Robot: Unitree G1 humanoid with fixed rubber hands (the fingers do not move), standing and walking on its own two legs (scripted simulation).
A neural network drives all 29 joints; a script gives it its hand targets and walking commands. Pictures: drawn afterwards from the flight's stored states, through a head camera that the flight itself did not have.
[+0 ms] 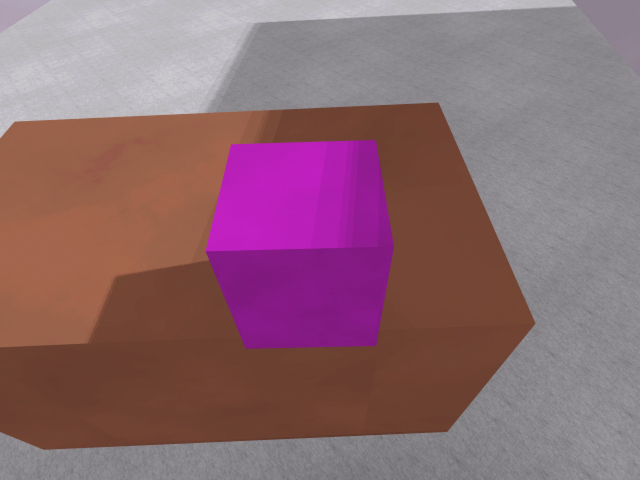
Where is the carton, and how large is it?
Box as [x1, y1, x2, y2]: [206, 140, 393, 348]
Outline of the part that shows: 375,140 231,144 207,243 206,253 246,348 375,345 393,248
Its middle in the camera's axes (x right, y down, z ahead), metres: -0.02 +0.01 +0.59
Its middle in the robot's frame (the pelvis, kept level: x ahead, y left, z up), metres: +0.43 +0.05 +0.02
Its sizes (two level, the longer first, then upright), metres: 0.210 0.200 0.250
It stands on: a pedestal, 0.66 m high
